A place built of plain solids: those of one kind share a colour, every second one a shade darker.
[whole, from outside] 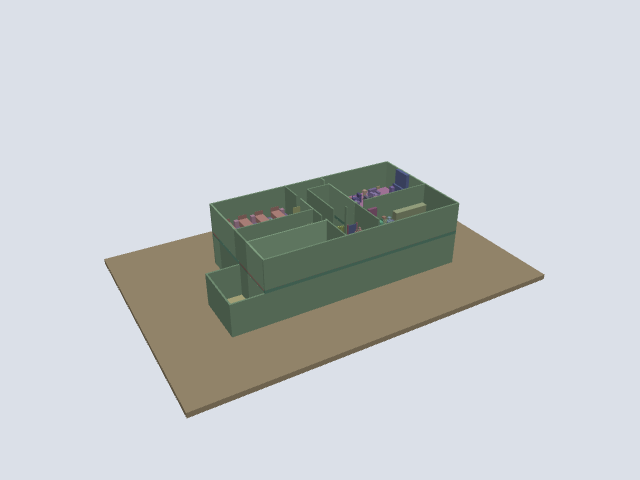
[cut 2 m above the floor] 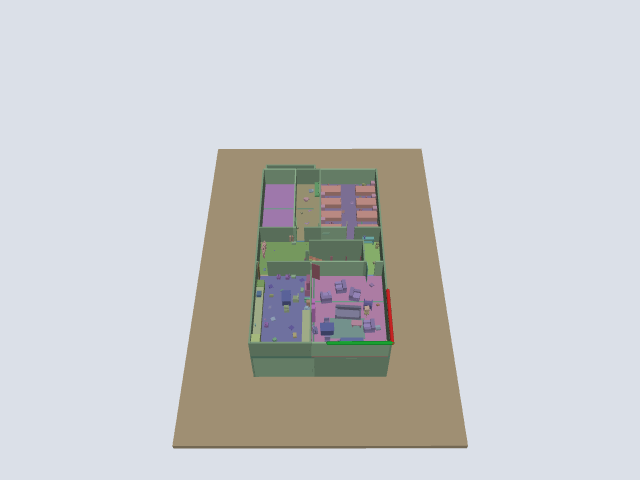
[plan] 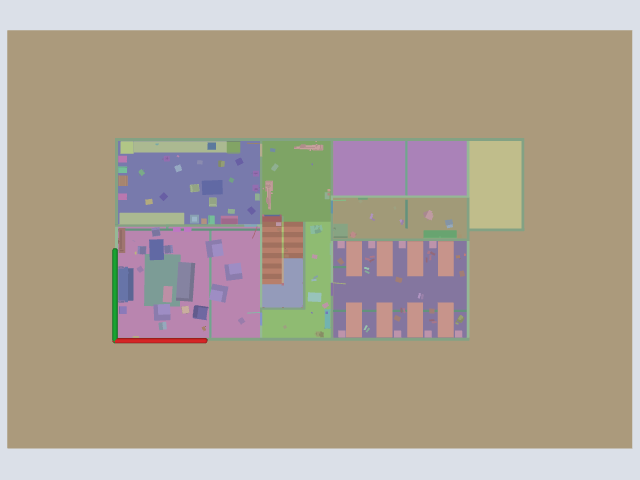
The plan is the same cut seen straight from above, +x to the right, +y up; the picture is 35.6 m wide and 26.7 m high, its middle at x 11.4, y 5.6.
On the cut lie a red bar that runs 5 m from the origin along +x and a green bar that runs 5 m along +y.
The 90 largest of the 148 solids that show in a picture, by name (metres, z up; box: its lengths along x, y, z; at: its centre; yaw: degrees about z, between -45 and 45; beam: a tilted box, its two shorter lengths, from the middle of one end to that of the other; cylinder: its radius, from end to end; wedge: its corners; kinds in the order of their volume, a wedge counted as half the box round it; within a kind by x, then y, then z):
{
 "under_1": {"box": [34.77, 23.27, 0.5], "at": [11.38, 5.63, -0.33]},
 "wall_1": {"box": [0.16, 5.95, 3.4], "at": [0.08, 3.13, 1.4]},
 "wall_2": {"box": [0.16, 6.18, 2.85], "at": [0.08, 3.25, 4.83]},
 "wall_3": {"box": [0.16, 4.87, 3.4], "at": [0.08, 8.68, 1.4]},
 "wall_4": {"box": [0.16, 4.64, 2.85], "at": [0.08, 8.79, 4.83]},
 "wall_5": {"box": [7.19, 0.13, 2.85], "at": [3.6, 6.41, 4.83]},
 "wall_6": {"box": [0.13, 0.69, 2.85], "at": [8.12, 0.51, 4.83]},
 "wall_7": {"box": [0.13, 4.26, 3.4], "at": [8.12, 3.98, 1.4]},
 "wall_8": {"box": [0.13, 4.49, 2.85], "at": [8.12, 4.09, 4.83]},
 "wall_9": {"box": [0.13, 3.77, 2.85], "at": [8.12, 8.36, 4.83]},
 "wall_10": {"box": [2.53, 0.13, 6.55], "at": [9.32, 1.78, 2.98]},
 "wall_11": {"box": [19.72, 0.16, 6.55], "at": [9.86, 0.08, 2.98]},
 "wall_12": {"box": [19.72, 0.16, 2.85], "at": [9.86, 11.19, 4.83]},
 "wall_13": {"box": [0.13, 4.77, 6.55], "at": [10.53, 4.24, 2.98]},
 "wall_14": {"box": [22.77, 0.16, 3.4], "at": [11.38, 11.19, 1.4]},
 "wall_15": {"box": [0.13, 2.34, 2.85], "at": [12.06, 1.33, 4.83]},
 "wall_16": {"box": [0.13, 2.33, 2.85], "at": [12.06, 4.38, 4.83]},
 "wall_17": {"box": [0.13, 1.4, 2.85], "at": [12.06, 6.38, 4.83]},
 "wall_18": {"box": [0.13, 3.03, 2.85], "at": [12.06, 9.6, 4.83]},
 "wall_19": {"box": [7.72, 0.13, 2.85], "at": [15.86, 5.62, 4.83]},
 "wall_20": {"box": [7.72, 0.13, 2.85], "at": [15.86, 8.02, 4.83]},
 "wall_21": {"box": [10.77, 0.13, 3.4], "at": [17.39, 6.17, 1.4]},
 "wall_22": {"box": [0.13, 1.6, 3.4], "at": [19.62, 7.04, 1.4]},
 "wall_23": {"box": [0.13, 3.14, 3.4], "at": [19.62, 9.54, 1.4]},
 "wall_24": {"box": [0.16, 1.43, 3.4], "at": [19.64, 0.88, 1.4]},
 "wall_25": {"box": [0.16, 5.39, 2.85], "at": [19.64, 2.85, 4.83]},
 "wall_26": {"box": [0.16, 4.36, 3.4], "at": [19.64, 3.9, 1.4]},
 "wall_27": {"box": [0.16, 2.27, 2.85], "at": [19.64, 6.82, 4.83]},
 "wall_28": {"box": [0.16, 3.03, 2.85], "at": [19.64, 9.6, 4.83]},
 "wall_29": {"box": [0.16, 4.87, 3.4], "at": [22.69, 8.68, 1.4]},
 "stair_1": {"box": [1.08, 0.29, 2.25], "at": [8.73, 3.29, 0.82]},
 "stair_2": {"box": [1.08, 0.58, 2.08], "at": [8.73, 3.43, 0.74]},
 "stair_3": {"box": [1.08, 0.87, 1.92], "at": [8.73, 3.58, 0.66]},
 "stair_4": {"box": [1.08, 1.16, 1.76], "at": [8.73, 3.72, 0.58]},
 "stair_5": {"box": [1.08, 1.45, 1.6], "at": [8.73, 3.87, 0.5]},
 "stair_6": {"box": [1.08, 1.74, 1.43], "at": [8.73, 4.01, 0.42]},
 "stair_7": {"box": [1.08, 2.03, 1.27], "at": [8.73, 4.16, 0.34]},
 "stair_8": {"box": [1.08, 2.32, 1.11], "at": [8.73, 4.3, 0.26]},
 "stair_9": {"box": [1.08, 2.61, 0.95], "at": [8.73, 4.45, 0.17]},
 "stair_10": {"box": [1.08, 2.9, 0.79], "at": [8.73, 4.59, 0.09]},
 "stair_11": {"box": [1.08, 3.19, 0.62], "at": [8.73, 4.74, 0.01]},
 "stair_12": {"box": [1.08, 3.48, 0.46], "at": [8.73, 4.88, -0.07]},
 "stair_13": {"box": [1.08, 2.03, 2.57], "at": [9.92, 5.61, 0.98]},
 "stair_14": {"box": [1.08, 1.74, 2.73], "at": [9.92, 5.75, 1.07]},
 "stair_15": {"box": [1.08, 1.45, 2.89], "at": [9.92, 5.89, 1.15]},
 "stair_16": {"box": [1.08, 1.16, 3.06], "at": [9.92, 6.04, 1.23]},
 "stair_17": {"box": [1.08, 0.87, 3.22], "at": [9.92, 6.18, 1.31]},
 "stair_18": {"box": [1.08, 0.58, 3.38], "at": [9.92, 6.33, 1.39]},
 "stair_19": {"box": [1.08, 0.29, 3.54], "at": [9.92, 6.47, 1.47]},
 "stair_landing_1": {"box": [1.19, 1.29, 2.41], "at": [8.78, 2.5, 0.9]},
 "stair_landing_2": {"box": [1.08, 2.74, 2.41], "at": [9.92, 3.22, 0.9]},
 "floor_hall_1": {"box": [3.81, 4.49, 0.5], "at": [10.1, 8.87, -0.25]},
 "upper_floor_common_1": {"box": [7.9, 6.18, 0.16], "at": [4.11, 3.25, 3.32]},
 "iron_single_1": {"box": [0.89, 1.96, 0.53], "at": [13.29, 1.15, 3.67]},
 "iron_single_2": {"box": [0.89, 1.96, 0.53], "at": [13.3, 4.56, 3.67]},
 "iron_single_3": {"box": [0.89, 1.96, 0.53], "at": [14.99, 1.15, 3.67]},
 "iron_single_4": {"box": [0.89, 1.96, 0.53], "at": [15.0, 4.56, 3.67]},
 "iron_single_5": {"box": [0.89, 1.96, 0.53], "at": [16.69, 1.15, 3.67]},
 "iron_single_6": {"box": [0.89, 1.96, 0.53], "at": [16.7, 4.56, 3.67]},
 "iron_single_7": {"box": [0.89, 1.96, 0.53], "at": [18.39, 1.15, 3.67]},
 "iron_single_8": {"box": [0.89, 1.96, 0.53], "at": [18.4, 4.56, 3.67]},
 "floor_lamp_1": {"box": [2.92, 4.87, 0.5], "at": [21.15, 8.68, -0.25]},
 "upper_floor_dorm_1": {"box": [7.43, 5.39, 0.16], "at": [15.85, 2.85, 3.32]},
 "upper_floor_kit_1": {"box": [7.9, 4.64, 0.16], "at": [4.11, 8.79, 3.32]},
 "upper_floor_hall_1": {"box": [3.81, 1.56, 0.16], "at": [10.1, 0.94, 3.32]},
 "upper_floor_hall_2": {"box": [3.81, 4.19, 0.16], "at": [10.1, 9.02, 3.32]},
 "upper_floor_hall_3": {"box": [1.41, 4.9, 0.16], "at": [11.29, 4.17, 3.32]},
 "upper_floor_1": {"box": [7.43, 3.03, 0.16], "at": [15.85, 9.6, 3.32]},
 "upper_floor_wash_1": {"box": [7.43, 2.27, 0.16], "at": [15.85, 6.82, 3.32]},
 "wall_band_1": {"box": [0.16, 5.95, 0.31], "at": [0.08, 3.13, 3.25]},
 "wall_band_2": {"box": [0.16, 4.87, 0.31], "at": [0.08, 8.68, 3.25]},
 "wall_band_3": {"box": [8.19, 0.13, 0.31], "at": [4.09, 6.17, 3.25]},
 "wall_band_4": {"box": [0.13, 5.95, 0.31], "at": [5.3, 3.13, 3.25]},
 "wall_band_5": {"box": [19.72, 0.16, 0.31], "at": [9.86, 11.19, 3.25]},
 "wall_band_6": {"box": [7.72, 0.13, 0.31], "at": [15.86, 1.66, 3.25]},
 "fireplace_1": {"box": [0.36, 1.8, 2.87], "at": [0.35, 3.12, 4.84]},
 "counter_run_1": {"box": [3.6, 0.61, 0.78], "at": [2.05, 6.79, 3.89]},
 "armchair_club_1": {"box": [0.92, 0.9, 0.35], "at": [2.61, 1.58, 3.65], "yaw": 2.4},
 "armchair_club_2": {"box": [0.9, 0.92, 0.35], "at": [5.54, 5.13, 3.65], "yaw": 8.2},
 "armchair_club_3": {"box": [0.92, 0.9, 0.35], "at": [5.77, 2.64, 3.65], "yaw": -11.1},
 "armchair_club_4": {"box": [0.92, 0.9, 0.35], "at": [6.59, 3.84, 3.65], "yaw": 7.6},
 "fridge_1": {"box": [0.75, 0.7, 1.72], "at": [0.67, 10.75, 4.26]},
 "sofa_1": {"box": [0.93, 2.16, 0.34], "at": [3.92, 3.28, 3.69], "yaw": -3.8},
 "tall_cupboard_1": {"box": [0.92, 0.3, 0.99], "at": [6.36, 6.64, 4.79]},
 "tall_cupboard_2": {"box": [0.96, 0.47, 0.89], "at": [6.36, 6.71, 3.85]},
 "kitchen_table_1": {"box": [0.71, 1.06, 0.72], "at": [2.31, 5.06, 3.77], "yaw": 1.8},
 "stair_mid_land_1": {"box": [0.11, 1.45, 3.36], "at": [9.32, 3.87, 1.38]},
 "rug_1": {"box": [2.0, 2.9, 0.08], "at": [2.63, 3.36, 3.38], "yaw": -0.8},
 "range_flat_1": {"box": [0.76, 0.65, 0.94], "at": [6.59, 10.78, 3.87]},
 "billy_1": {"box": [0.42, 0.28, 2.02], "at": [3.44, 6.19, 4.41]}
}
